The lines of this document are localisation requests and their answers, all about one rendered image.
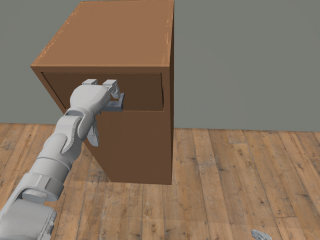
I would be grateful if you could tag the left robot hand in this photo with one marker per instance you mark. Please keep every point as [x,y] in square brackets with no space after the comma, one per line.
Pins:
[93,98]

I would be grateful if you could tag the right robot hand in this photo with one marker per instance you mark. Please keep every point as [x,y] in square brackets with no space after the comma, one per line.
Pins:
[258,235]

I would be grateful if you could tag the cabinet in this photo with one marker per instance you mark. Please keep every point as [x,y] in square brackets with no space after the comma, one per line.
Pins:
[121,36]

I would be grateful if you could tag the handle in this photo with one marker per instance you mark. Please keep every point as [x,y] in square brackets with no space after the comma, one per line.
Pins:
[115,106]

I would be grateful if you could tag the left robot upper arm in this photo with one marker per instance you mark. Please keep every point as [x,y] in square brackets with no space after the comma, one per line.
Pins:
[26,220]

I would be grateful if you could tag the drawer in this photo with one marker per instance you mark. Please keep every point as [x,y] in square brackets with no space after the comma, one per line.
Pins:
[143,90]

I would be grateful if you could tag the robot left forearm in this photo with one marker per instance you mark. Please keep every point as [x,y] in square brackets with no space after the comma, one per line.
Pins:
[45,179]

